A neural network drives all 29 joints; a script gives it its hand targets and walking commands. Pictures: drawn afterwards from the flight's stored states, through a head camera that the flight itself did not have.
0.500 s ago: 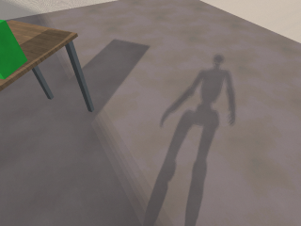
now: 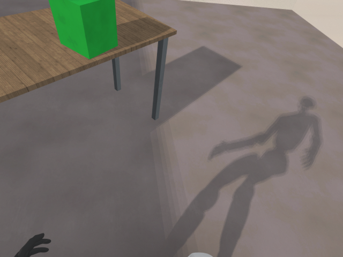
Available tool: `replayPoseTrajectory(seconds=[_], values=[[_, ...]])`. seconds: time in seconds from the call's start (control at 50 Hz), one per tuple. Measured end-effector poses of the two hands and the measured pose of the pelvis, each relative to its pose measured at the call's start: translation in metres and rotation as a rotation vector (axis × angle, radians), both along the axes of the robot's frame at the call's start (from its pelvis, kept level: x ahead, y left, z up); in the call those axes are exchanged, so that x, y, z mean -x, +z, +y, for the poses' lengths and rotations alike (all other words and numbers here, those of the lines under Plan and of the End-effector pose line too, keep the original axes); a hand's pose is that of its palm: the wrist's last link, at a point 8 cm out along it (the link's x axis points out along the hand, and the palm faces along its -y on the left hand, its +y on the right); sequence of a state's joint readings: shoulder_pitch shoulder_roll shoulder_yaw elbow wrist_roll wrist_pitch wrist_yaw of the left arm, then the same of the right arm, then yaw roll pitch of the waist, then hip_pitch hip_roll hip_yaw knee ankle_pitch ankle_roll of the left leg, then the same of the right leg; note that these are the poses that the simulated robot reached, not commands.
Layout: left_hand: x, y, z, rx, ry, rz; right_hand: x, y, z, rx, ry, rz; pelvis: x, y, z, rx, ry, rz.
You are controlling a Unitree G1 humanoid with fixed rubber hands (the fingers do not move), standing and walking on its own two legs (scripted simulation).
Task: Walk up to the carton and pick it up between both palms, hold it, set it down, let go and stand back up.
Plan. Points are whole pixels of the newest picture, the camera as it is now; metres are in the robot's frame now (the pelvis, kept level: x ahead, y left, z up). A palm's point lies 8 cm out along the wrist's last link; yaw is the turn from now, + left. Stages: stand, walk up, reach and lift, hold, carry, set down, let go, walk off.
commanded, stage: walk up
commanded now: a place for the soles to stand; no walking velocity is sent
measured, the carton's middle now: (86, 21) +0.99 +0.32 +0.06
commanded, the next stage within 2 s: none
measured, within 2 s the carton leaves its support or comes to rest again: neither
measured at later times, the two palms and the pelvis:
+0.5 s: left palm out of the picture +0.16 +0.22 -0.07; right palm (281, 158) +0.43 -0.40 -0.08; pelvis +0.21 -0.12 +0.00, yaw +22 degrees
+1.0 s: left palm (92, 229) +0.22 +0.18 -0.10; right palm (232, 115) +0.63 -0.28 -0.08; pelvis +0.34 -0.12 -0.01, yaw +36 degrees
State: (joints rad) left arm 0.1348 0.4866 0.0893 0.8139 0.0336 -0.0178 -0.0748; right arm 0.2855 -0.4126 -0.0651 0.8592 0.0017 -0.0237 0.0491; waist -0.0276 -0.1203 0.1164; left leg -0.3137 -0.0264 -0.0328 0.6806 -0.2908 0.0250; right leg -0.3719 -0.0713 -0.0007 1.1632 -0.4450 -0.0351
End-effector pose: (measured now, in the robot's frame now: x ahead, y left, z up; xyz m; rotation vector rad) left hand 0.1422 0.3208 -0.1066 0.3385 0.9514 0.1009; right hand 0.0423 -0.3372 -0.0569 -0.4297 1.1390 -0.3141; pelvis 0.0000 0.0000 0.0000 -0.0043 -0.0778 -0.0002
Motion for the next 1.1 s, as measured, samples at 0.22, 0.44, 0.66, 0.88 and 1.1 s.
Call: replayPoseTrajectory(seconds=[0.22,0.44,0.66,0.88,1.1], values=[[-0.009,0.007,-0.012,-0.033,0.18,0.05,-0.125,-0.001,-0.026,0.026,0.221,0.005,-0.09,0.0,-0.04,-0.022,0.177,0.037],[-0.026,0.029,-0.08,-0.097,0.414,0.011,-0.336,-0.027,-0.073,0.045,0.481,-0.044,-0.191,-0.01,-0.11,-0.003,0.343,0.053],[0.017,0.038,-0.15,-0.059,0.624,0.235,-0.488,-0.011,-0.023,-0.061,0.691,-0.088,-0.271,0.012,-0.128,0.015,0.456,0.056],[-0.022,-0.006,-0.16,0.018,0.744,0.266,-0.574,-0.029,0.056,-0.1,0.821,-0.119,-0.321,-0.009,-0.114,0.005,0.577,0.026],[-0.09,0.01,-0.133,-0.11,0.718,0.101,-0.598,-0.039,0.046,-0.122,0.827,-0.111,-0.341,-0.015,-0.129,0.014,0.661,0.026]])
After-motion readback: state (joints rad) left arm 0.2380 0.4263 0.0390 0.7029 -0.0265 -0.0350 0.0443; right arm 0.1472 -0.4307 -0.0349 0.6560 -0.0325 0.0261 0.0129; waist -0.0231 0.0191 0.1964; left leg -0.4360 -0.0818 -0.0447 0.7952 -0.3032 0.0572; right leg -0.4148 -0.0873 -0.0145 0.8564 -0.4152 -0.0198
